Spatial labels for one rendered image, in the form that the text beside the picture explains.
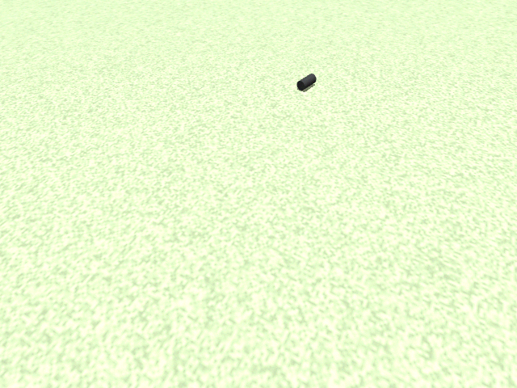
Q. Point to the can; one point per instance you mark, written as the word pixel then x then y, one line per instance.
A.
pixel 306 82

